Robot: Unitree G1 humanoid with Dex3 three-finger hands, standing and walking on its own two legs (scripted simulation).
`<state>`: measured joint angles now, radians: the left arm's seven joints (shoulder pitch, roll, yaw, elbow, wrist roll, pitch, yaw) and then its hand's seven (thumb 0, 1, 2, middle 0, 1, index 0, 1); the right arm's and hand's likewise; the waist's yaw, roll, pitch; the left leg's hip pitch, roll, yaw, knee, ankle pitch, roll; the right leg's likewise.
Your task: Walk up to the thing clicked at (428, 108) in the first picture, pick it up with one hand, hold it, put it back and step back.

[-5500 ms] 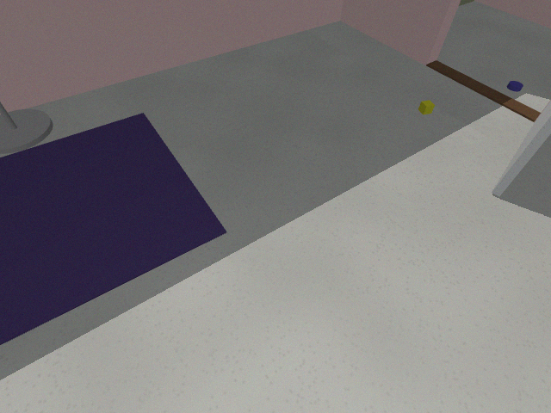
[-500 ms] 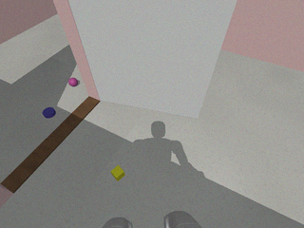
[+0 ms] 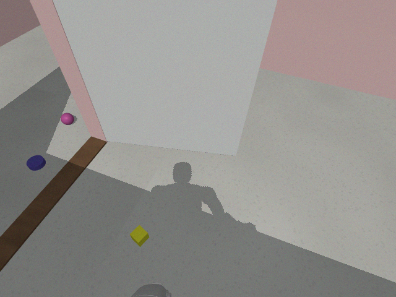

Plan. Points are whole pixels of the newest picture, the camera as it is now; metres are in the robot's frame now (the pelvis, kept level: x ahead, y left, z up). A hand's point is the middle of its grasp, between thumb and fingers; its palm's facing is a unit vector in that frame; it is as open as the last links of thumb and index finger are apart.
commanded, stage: walk up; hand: left
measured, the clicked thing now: (139, 235) +0.48 +0.26 -0.72
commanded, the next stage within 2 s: none
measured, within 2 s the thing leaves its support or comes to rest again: neither
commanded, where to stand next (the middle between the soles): +0.11 -0.02 m, yaw +5 degrees
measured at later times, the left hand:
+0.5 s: hand out of the picture +0.10 +0.24 -0.13, palm faces +0.02 -0.93 -0.36, open 7.4 cm
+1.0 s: hand out of the picture +0.13 +0.24 -0.12, palm faces +0.05 -0.93 -0.36, open 7.4 cm
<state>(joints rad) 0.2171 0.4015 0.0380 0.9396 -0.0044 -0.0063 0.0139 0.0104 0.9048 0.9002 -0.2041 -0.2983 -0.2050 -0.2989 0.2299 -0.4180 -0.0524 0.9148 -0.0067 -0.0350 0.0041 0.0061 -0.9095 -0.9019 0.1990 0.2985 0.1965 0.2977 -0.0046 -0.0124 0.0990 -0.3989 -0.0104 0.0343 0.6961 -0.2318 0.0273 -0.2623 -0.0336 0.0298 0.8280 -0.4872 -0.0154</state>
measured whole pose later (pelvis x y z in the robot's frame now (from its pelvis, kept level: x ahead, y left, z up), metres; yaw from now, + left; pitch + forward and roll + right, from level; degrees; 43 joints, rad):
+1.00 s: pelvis +0.03 -0.03 +0.03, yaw +3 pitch -2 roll -1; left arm 0.02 0.36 0.05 1.10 0.01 0.02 -0.01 0.01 0.91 0.90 -0.20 -0.30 -0.20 -0.30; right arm 0.06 -0.36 0.00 1.10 -0.01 -0.01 0.01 0.01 -0.91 -0.90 0.20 0.30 0.20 0.30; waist -0.01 0.01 0.09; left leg -0.29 0.01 -0.04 0.47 -0.16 -0.02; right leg -0.12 -0.01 -0.07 0.46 -0.31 -0.01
